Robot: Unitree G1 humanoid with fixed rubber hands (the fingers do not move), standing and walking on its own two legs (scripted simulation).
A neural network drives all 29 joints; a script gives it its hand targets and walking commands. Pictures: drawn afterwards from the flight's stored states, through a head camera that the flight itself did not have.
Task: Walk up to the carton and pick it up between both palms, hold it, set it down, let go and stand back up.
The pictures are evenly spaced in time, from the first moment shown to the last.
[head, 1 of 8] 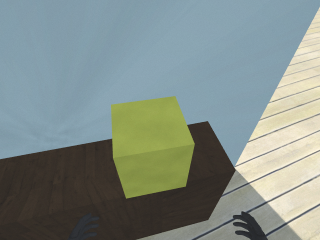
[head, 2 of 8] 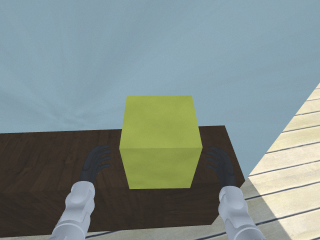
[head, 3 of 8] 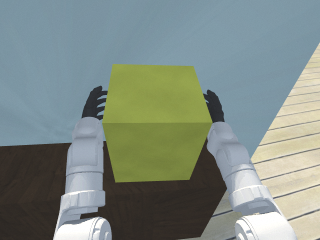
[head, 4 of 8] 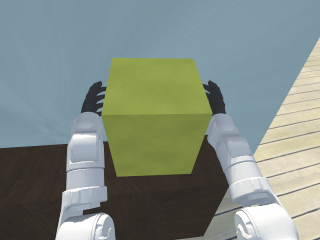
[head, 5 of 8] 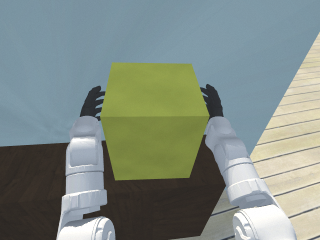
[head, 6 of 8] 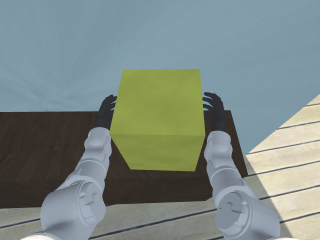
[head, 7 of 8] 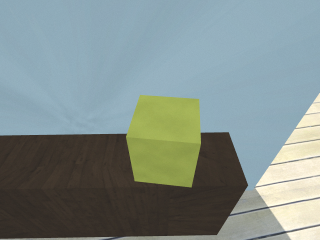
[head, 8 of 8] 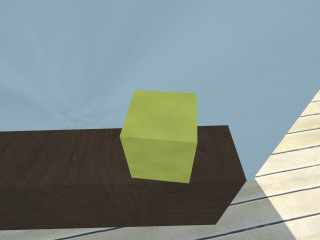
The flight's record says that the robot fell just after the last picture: no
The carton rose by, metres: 0.22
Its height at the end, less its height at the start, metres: +0.00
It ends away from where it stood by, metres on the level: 0.02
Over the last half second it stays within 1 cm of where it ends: yes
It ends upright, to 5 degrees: yes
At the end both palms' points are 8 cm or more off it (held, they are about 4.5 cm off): yes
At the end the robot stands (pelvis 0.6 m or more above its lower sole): yes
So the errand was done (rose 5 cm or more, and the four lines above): yes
